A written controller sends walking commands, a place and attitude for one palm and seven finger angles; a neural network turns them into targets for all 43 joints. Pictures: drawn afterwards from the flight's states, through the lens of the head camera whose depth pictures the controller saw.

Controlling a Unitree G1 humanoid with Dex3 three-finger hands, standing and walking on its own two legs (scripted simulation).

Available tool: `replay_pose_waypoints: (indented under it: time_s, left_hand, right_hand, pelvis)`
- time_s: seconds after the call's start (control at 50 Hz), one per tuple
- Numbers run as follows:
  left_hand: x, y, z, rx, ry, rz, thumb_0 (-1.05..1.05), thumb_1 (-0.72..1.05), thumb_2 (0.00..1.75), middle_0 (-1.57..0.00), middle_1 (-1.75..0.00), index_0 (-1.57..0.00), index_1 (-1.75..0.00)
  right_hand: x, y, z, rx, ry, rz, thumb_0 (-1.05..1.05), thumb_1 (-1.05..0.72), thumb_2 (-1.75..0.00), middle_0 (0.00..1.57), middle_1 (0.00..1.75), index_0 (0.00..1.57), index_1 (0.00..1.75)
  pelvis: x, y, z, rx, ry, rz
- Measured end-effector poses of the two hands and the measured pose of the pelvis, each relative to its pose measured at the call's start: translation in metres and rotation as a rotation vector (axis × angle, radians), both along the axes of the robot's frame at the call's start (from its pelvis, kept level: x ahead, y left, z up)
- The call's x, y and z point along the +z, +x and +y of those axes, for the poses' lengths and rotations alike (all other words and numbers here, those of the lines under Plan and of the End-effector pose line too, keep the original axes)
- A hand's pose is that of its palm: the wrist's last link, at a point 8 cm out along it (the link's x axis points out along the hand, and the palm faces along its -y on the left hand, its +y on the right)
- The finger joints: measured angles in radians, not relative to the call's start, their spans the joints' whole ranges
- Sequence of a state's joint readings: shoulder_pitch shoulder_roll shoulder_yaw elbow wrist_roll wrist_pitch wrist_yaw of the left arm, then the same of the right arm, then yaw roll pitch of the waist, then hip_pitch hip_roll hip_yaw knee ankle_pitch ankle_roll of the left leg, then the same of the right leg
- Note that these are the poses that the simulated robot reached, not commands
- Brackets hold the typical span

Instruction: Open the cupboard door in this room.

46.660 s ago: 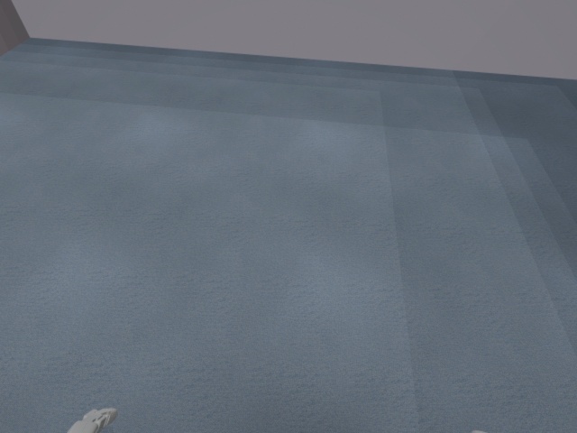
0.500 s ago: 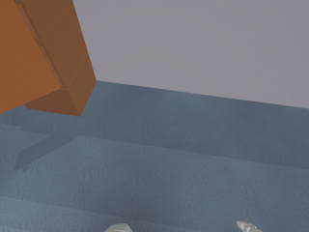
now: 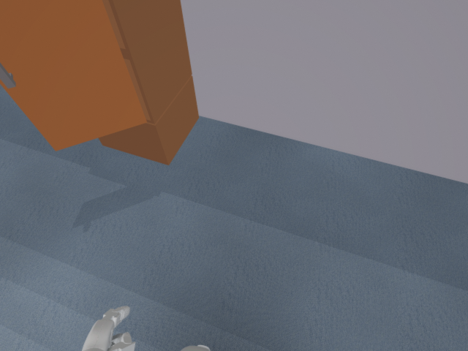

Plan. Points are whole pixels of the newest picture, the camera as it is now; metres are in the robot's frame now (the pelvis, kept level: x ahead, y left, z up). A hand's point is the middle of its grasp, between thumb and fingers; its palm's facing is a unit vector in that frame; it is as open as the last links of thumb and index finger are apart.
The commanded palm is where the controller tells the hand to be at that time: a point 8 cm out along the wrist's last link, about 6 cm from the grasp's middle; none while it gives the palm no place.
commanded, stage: turn to face it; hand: left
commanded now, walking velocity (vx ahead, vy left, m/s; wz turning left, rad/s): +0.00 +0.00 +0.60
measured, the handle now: out of the picture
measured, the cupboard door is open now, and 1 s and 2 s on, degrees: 45 45 45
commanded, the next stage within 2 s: take the last steps up to it in 0.58 s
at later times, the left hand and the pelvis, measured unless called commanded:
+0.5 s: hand out of the picture -0.04 +0.25 -0.19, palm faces +0.34 -0.91 -0.25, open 7.4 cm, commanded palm none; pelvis +0.01 +0.03 +0.00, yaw +17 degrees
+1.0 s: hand out of the picture +0.02 +0.21 -0.15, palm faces +0.44 -0.87 -0.22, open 7.3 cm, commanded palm none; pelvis +0.05 +0.02 +0.01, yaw +24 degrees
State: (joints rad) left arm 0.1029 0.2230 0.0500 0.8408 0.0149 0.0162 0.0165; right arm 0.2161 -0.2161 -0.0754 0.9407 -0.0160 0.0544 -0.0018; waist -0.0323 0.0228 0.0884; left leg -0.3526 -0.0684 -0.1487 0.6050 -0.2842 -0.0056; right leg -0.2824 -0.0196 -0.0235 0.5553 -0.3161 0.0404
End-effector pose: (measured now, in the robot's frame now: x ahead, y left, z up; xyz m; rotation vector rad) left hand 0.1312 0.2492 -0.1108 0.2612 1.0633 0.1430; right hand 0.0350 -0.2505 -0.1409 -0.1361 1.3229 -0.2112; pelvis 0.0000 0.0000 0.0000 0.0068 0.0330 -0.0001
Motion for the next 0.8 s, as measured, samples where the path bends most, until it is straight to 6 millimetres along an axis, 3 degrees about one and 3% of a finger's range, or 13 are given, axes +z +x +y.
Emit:
replay_pose_waypoints:
  time_s: [0.12, 0.24, 0.32, 0.42, 0.48, 0.64, 0.72, 0.8]
  left_hand:
    - [0.008, -0.04, -0.016, 0.081, -0.002, 0.049, 0.0, 0.9, 0.9, -0.21, -0.3, -0.2, -0.3]
    - [0.001, -0.086, -0.017, 0.202, -0.04, 0.109, 0.0, 0.9, 0.9, -0.21, -0.3, -0.2, -0.3]
    - [-0.01, -0.124, -0.005, 0.292, -0.058, 0.153, 0.0, 0.91, 0.9, -0.21, -0.3, -0.21, -0.3]
    - [-0.038, -0.175, 0.023, 0.397, -0.088, 0.232, 0.0, 0.9, 0.9, -0.21, -0.3, -0.2, -0.3]
    - [-0.044, -0.193, 0.037, 0.441, -0.089, 0.287, 0.0, 0.91, 0.9, -0.21, -0.3, -0.2, -0.3]
    - [-0.024, -0.181, 0.052, 0.47, -0.101, 0.225, 0.0, 0.91, 0.9, -0.2, -0.3, -0.2, -0.3]
    - [-0.019, -0.168, 0.048, 0.465, -0.101, 0.191, 0.0, 0.91, 0.9, -0.2, -0.3, -0.2, -0.3]
    - [-0.015, -0.15, 0.038, 0.446, -0.103, 0.162, 0.0, 0.91, 0.9, -0.2, -0.3, -0.2, -0.3]
  right_hand:
    - [0.003, 0.019, -0.019, 0.061, 0.005, 0.021, 0.01, -0.9, -0.89, 0.2, 0.3, 0.2, 0.3]
    - [0.014, 0.058, -0.016, 0.171, -0.011, 0.009, 0.01, -0.91, -0.89, 0.2, 0.3, 0.2, 0.3]
    - [0.019, 0.097, 0.004, 0.271, -0.031, -0.028, 0.01, -0.91, -0.89, 0.2, 0.3, 0.19, 0.3]
    - [0.022, 0.149, 0.048, 0.392, -0.06, -0.148, 0.01, -0.91, -0.89, 0.2, 0.3, 0.19, 0.3]
    - [0.031, 0.163, 0.073, 0.437, -0.065, -0.202, 0.01, -0.91, -0.89, 0.2, 0.3, 0.2, 0.3]
    - [0.042, 0.154, 0.105, 0.484, -0.042, -0.18, 0.0, -0.9, -0.89, 0.2, 0.3, 0.2, 0.3]
    - [0.036, 0.138, 0.105, 0.47, -0.017, -0.141, 0.01, -0.9, -0.89, 0.2, 0.3, 0.2, 0.3]
    - [0.025, 0.119, 0.091, 0.438, 0.0, -0.093, 0.0, -0.91, -0.89, 0.21, 0.3, 0.2, 0.3]
  pelvis:
    - [0.009, 0.002, -0.01, 0.09, 0.02, -0.027]
    - [0.013, 0.005, -0.011, 0.183, 0.035, -0.03]
    - [0.01, 0.006, -0.001, 0.236, 0.029, -0.03]
    - [-0.006, 0.006, 0.023, 0.287, 0.003, -0.027]
    - [-0.006, 0.005, 0.032, 0.298, 0.001, -0.036]
    - [0.013, 0.005, 0.043, 0.337, -0.031, -0.034]
    - [0.015, 0.007, 0.041, 0.349, -0.028, -0.034]
    - [0.013, 0.012, 0.036, 0.358, -0.015, -0.034]
